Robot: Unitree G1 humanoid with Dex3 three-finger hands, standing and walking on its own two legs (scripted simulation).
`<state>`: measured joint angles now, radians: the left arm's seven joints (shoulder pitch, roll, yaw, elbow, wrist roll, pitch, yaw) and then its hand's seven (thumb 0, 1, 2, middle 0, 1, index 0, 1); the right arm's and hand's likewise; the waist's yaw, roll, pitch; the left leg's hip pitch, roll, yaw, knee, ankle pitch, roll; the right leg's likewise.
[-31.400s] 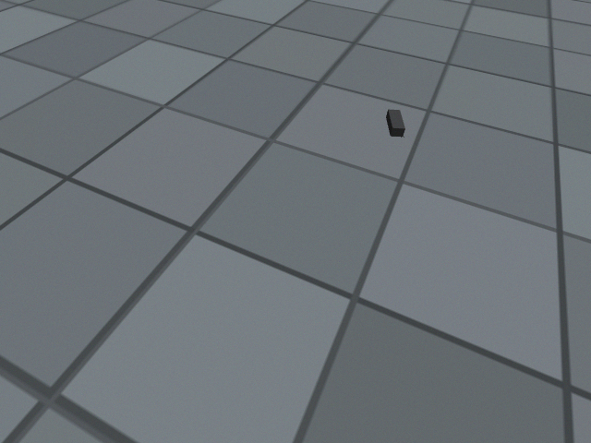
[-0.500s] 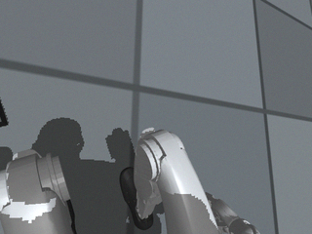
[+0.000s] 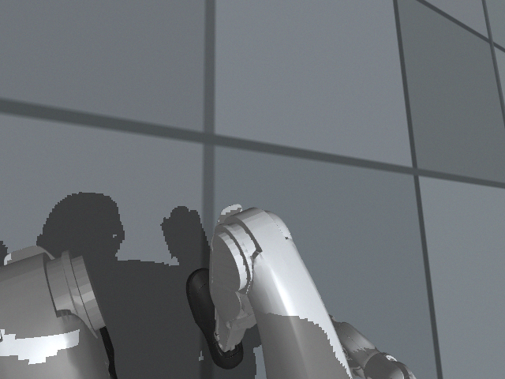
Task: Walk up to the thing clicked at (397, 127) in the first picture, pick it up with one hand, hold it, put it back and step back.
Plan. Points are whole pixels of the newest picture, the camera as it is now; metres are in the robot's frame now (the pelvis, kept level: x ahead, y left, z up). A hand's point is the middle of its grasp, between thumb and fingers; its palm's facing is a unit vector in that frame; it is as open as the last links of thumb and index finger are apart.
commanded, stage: open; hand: left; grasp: from above
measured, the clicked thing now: out of the picture +0.39 +0.38 -0.26
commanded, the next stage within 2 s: withdraw in 0.72 s
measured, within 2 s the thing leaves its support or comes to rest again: neither
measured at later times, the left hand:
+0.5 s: hand out of the picture +0.37 +0.39 -0.23, palm faces -0.42 -0.20 -0.88, open 13.7 cm
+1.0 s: hand out of the picture +0.38 +0.39 -0.23, palm faces -0.38 -0.20 -0.90, open 13.9 cm
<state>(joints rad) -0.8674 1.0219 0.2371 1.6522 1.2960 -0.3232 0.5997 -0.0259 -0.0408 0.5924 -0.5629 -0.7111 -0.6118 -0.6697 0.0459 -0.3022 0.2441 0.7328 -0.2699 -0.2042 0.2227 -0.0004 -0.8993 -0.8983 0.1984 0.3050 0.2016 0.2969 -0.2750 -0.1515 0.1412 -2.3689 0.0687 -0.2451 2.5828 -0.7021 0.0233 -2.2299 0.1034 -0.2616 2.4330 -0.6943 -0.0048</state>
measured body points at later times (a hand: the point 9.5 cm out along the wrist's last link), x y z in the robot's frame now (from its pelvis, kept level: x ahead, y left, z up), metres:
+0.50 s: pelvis +0.00 +0.00 +0.00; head +0.24 +0.15 +0.35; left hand +0.39 +0.39 -0.18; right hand +0.10 -0.25 -0.06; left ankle +0.07 +0.13 -0.26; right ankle +0.10 -0.10 -0.26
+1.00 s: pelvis +0.00 +0.00 +0.00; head +0.25 +0.15 +0.35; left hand +0.40 +0.39 -0.18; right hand +0.10 -0.25 -0.06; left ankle +0.07 +0.13 -0.26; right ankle +0.10 -0.10 -0.26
